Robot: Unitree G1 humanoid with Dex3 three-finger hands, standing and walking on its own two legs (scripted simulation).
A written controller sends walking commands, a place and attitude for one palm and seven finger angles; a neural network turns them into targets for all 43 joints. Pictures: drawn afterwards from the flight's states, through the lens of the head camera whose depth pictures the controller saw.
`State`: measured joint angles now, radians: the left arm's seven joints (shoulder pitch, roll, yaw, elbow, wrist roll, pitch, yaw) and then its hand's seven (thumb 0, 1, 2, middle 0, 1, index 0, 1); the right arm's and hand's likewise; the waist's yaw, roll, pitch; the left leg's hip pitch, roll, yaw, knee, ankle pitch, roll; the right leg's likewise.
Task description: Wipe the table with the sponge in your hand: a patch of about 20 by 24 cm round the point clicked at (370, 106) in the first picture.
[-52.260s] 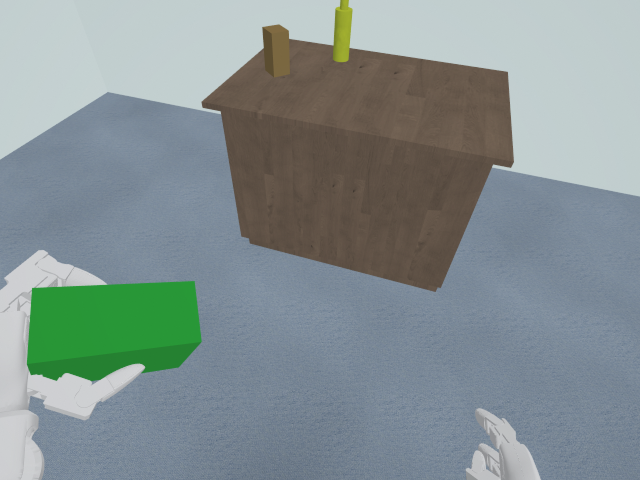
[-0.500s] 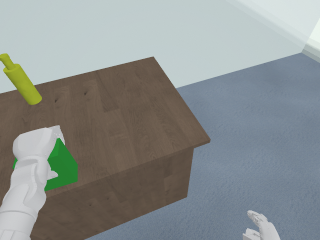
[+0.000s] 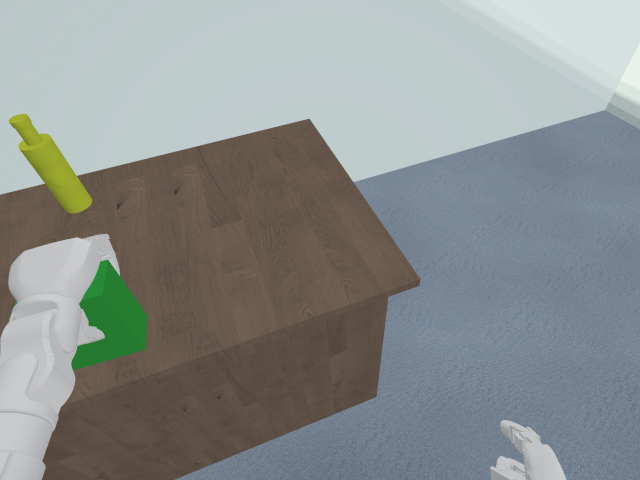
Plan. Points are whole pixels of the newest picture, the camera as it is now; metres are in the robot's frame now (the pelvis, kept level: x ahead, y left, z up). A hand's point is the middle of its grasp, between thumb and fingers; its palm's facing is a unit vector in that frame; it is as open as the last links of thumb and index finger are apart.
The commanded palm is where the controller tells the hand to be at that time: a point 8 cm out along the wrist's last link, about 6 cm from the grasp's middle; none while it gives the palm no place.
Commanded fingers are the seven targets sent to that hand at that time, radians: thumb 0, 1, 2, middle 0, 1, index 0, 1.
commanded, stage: lift the sponge slowly off the table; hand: left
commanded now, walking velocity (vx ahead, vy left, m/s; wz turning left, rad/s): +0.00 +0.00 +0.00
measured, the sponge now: (96, 326) +0.29 +0.35 +0.02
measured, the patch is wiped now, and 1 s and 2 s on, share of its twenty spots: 0.90 0.90 0.90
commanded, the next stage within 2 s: bring the sponge back beside the body in 0.90 s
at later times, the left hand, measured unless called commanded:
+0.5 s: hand (74, 268) +0.31 +0.34 +0.12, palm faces +0.02 -0.02 -1.00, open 10.3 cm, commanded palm +0.28 +0.35 +0.18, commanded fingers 0.00 0.10 1.30 -1.20 -1.60 -1.20 -1.60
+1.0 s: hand (67, 255) +0.32 +0.35 +0.13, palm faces -0.02 -0.02 -1.00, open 10.3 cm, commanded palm +0.28 +0.34 +0.20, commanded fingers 0.00 0.10 1.30 -1.20 -1.60 -1.20 -1.60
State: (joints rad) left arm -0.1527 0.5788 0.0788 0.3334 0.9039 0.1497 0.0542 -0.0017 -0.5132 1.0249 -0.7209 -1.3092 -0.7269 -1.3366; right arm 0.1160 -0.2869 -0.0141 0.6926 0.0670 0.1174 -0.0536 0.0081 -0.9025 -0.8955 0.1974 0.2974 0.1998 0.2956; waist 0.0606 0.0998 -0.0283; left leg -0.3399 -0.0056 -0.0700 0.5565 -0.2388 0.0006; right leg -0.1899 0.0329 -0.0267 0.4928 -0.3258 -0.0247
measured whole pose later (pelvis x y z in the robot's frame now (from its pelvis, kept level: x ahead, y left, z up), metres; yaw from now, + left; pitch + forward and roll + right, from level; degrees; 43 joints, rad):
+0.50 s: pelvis +0.00 +0.01 +0.00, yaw +0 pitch +1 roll -1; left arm -0.21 0.61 0.07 0.29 0.88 0.20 -0.01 0.00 -0.51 1.03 -0.72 -1.31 -0.73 -1.34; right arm 0.10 -0.28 0.01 0.68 0.07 0.12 -0.04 0.01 -0.90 -0.90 0.20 0.30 0.20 0.30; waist 0.06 0.11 -0.02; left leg -0.30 -0.02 -0.06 0.50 -0.22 0.01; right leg -0.14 0.02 -0.02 0.43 -0.30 -0.01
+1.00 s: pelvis +0.01 +0.00 +0.01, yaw +1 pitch +1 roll -1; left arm -0.26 0.64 0.06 0.28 0.88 0.23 -0.09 0.00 -0.51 1.03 -0.72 -1.31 -0.73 -1.34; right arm 0.07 -0.29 0.02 0.66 0.07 0.14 -0.03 0.01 -0.90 -0.90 0.20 0.30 0.20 0.30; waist 0.07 0.11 -0.01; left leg -0.28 -0.02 -0.07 0.48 -0.21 0.01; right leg -0.12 0.02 -0.03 0.40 -0.29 -0.02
